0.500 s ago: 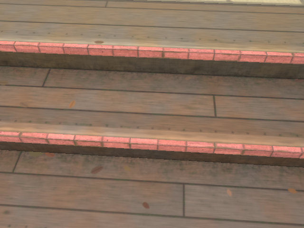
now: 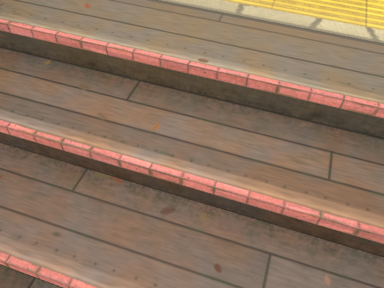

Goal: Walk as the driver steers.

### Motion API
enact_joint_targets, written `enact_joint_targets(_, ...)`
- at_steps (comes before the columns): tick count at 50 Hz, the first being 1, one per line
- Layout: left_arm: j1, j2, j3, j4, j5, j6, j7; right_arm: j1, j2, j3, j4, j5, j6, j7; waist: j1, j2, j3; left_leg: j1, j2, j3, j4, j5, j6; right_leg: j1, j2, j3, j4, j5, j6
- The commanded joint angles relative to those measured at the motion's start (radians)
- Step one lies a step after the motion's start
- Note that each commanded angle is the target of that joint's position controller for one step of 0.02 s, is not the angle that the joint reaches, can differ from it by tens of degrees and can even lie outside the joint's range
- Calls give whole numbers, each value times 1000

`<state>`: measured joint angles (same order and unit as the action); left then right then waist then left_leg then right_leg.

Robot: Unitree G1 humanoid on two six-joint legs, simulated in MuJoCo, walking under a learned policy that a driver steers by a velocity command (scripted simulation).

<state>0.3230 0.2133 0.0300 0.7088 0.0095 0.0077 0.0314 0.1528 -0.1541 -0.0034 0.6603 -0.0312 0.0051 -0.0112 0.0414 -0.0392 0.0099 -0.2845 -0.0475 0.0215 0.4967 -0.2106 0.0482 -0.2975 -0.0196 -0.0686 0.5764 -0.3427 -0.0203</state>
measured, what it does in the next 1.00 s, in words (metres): climbs, turning right: left foot 0.15 m higher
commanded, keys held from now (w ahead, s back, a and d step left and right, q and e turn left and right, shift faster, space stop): e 0.16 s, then w+e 0.42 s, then w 0.36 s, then w+q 0.06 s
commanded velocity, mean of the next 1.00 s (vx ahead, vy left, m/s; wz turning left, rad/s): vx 0.30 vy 0.00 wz -0.33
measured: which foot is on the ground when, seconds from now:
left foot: down 0.00-0.32, up 0.34-0.82, down 0.84-1.00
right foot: down 0.00-0.84, up 0.86-1.00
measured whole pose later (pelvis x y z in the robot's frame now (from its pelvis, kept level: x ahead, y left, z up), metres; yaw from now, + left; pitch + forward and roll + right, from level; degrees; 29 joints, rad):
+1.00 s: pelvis +0.37 -0.04 +0.08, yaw -23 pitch +3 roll +2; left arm 0.22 0.22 0.06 0.72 0.06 -0.10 -0.03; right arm 0.29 -0.20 -0.06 0.82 -0.03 -0.04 -0.02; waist 0.01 -0.05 -0.01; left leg -0.62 -0.04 0.15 1.00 -0.43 0.10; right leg -0.67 0.06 0.12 1.74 -0.13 -0.11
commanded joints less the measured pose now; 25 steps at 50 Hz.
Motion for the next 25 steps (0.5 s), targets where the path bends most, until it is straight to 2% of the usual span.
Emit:
enact_joint_targets(1,-48,58,9,-69,13,-12,-12,-41,-91,-14,-62,12,-21,-24,-15,203,0,26,200,-219,-258,-259,78,-8,-17,70,-117,81,-3)
enact_joint_targets(2,-57,87,19,-71,21,-19,-14,-36,-114,-23,-64,15,-23,-29,-19,187,0,37,180,-187,-241,-211,62,-6,-13,77,-123,117,-9)
enact_joint_targets(3,-52,98,24,-68,18,-24,-17,-19,-138,-33,-62,14,-24,-32,-22,154,-9,62,178,-168,-219,-161,59,-22,-9,83,-112,128,-14)
enact_joint_targets(5,-47,95,28,-68,9,-30,-16,30,-165,-50,-52,13,-25,-38,-37,97,-12,105,195,-147,-180,-81,76,-82,3,90,-62,125,-24)
enact_joint_targets(8,-49,80,34,-86,12,-27,-12,69,-182,-67,-44,8,-18,-48,-43,107,-28,117,252,-151,-138,-21,123,-137,18,87,41,97,-23)
enact_joint_targets(10,-15,75,42,-91,27,-20,-17,78,-175,-72,-51,4,-11,-47,-45,160,-46,55,302,-198,-185,-340,159,-132,37,64,148,-112,-41)
enact_joint_targets(11,-37,89,49,-112,31,-15,-25,72,-196,-76,-56,4,-14,-41,-42,156,-16,26,339,-252,-217,-496,181,-166,28,59,189,-159,-52)
enact_joint_targets(12,-50,89,50,-128,36,-12,-38,69,-212,-80,-53,4,-19,-35,-36,147,7,-24,374,-287,-237,-575,195,-158,10,61,218,-161,-63)
enact_joint_targets(13,-36,85,50,-129,33,-12,-48,42,-219,-81,-54,3,-24,-27,-11,135,21,-76,378,-277,-240,-601,188,-114,-1,64,200,-151,-76)
enact_joint_targets(14,11,78,48,-116,29,-15,-57,-2,-220,-80,-59,5,-27,-19,24,120,22,-141,346,-215,-214,-596,157,-16,3,65,122,-146,-94)
enact_joint_targets(15,104,83,49,-81,25,-20,-61,-56,-208,-76,-69,7,-27,-12,71,71,33,-253,260,-90,-116,-583,103,138,23,90,-31,-175,-123)
enact_joint_targets(16,198,166,76,-53,29,-21,-52,-123,-159,-61,-111,14,-26,-3,98,-137,58,-424,110,92,148,-511,14,227,-85,373,-231,-392,-187)
enact_joint_targets(17,231,220,91,-74,28,-25,-44,-164,-152,-58,-148,15,-35,4,118,-269,86,-588,-6,94,420,-390,-27,285,-236,762,-406,-558,-272)
enact_joint_targets(18,184,208,85,-92,24,-24,-37,-140,-154,-60,-133,-8,-47,15,85,-196,85,-640,27,-29,593,-319,-25,300,-254,834,-440,-531,-302)
enact_joint_targets(19,139,201,83,-100,22,-26,-28,-98,-163,-60,-118,-10,-59,30,41,-121,80,-635,53,-55,669,-238,-27,258,-255,788,-419,-462,-305)
enact_joint_targets(20,102,182,77,-101,15,-37,-27,-84,-174,-63,-103,-20,-70,39,21,-45,57,-620,70,-52,704,-157,-28,254,-227,710,-394,-355,-276)
enact_joint_targets(21,81,170,73,-96,8,-51,-26,-74,-164,-59,-91,-30,-74,46,13,-12,38,-602,75,-44,728,-92,-34,250,-190,633,-376,-220,-250)
enact_joint_targets(23,88,157,65,-70,2,-74,-26,-56,-153,-53,-74,-37,-65,50,1,-9,-5,-585,69,-23,797,-29,-47,253,-136,537,-345,4,-232)
enact_joint_targets(25,133,159,66,-39,0,-83,-25,-75,-147,-45,-81,-37,-52,49,7,-9,-10,-634,74,-13,831,-16,-55,270,-122,507,-334,111,-239)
